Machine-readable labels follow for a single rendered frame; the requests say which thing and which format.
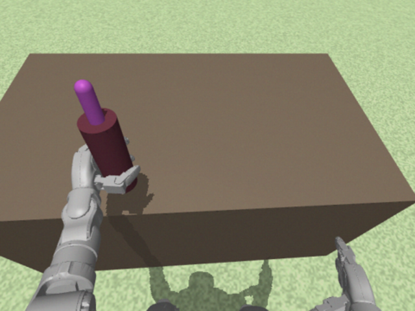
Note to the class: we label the left robot arm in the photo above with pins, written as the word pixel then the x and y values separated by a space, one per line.
pixel 68 283

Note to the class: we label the left robot hand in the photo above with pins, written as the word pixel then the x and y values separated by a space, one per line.
pixel 85 173

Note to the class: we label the right robot hand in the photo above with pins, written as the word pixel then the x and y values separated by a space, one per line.
pixel 353 280

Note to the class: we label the bottle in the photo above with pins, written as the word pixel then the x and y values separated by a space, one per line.
pixel 102 133

